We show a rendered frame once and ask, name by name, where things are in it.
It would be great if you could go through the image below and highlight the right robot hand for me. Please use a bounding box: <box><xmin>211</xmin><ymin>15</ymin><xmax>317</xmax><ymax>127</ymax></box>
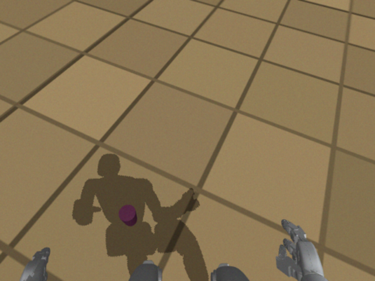
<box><xmin>276</xmin><ymin>220</ymin><xmax>324</xmax><ymax>281</ymax></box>

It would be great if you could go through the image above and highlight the left robot hand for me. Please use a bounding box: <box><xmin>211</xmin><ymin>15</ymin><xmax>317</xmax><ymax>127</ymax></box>
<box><xmin>19</xmin><ymin>247</ymin><xmax>50</xmax><ymax>281</ymax></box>

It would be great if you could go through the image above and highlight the cup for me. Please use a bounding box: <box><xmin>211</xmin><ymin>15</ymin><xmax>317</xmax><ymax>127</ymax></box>
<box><xmin>119</xmin><ymin>205</ymin><xmax>137</xmax><ymax>226</ymax></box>

